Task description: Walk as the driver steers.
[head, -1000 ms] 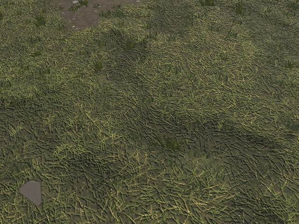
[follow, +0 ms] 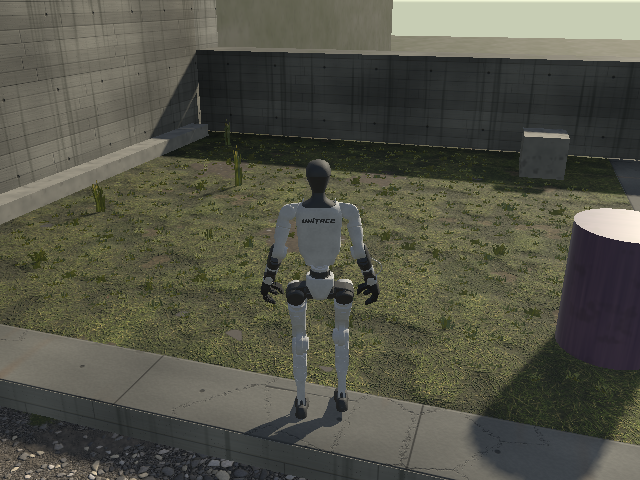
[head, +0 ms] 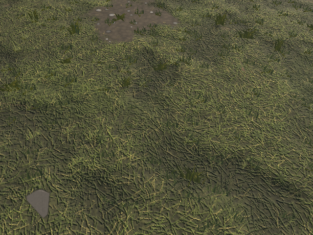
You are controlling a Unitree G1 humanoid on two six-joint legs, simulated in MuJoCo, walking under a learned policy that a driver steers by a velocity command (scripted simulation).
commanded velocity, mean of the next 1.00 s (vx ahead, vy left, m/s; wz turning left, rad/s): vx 0.47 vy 0.00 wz -0.01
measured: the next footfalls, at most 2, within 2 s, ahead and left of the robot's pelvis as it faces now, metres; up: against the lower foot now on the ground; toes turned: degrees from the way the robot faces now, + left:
right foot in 0.26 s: +0.27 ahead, -0.14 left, +0.00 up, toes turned -3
left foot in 0.80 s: +0.58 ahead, +0.04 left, +0.00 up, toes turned +3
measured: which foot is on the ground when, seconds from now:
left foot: down 0.00-0.28, up 0.30-0.78, down 0.80-1.00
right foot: up 0.00-0.24, down 0.26-0.82, up 0.84-1.00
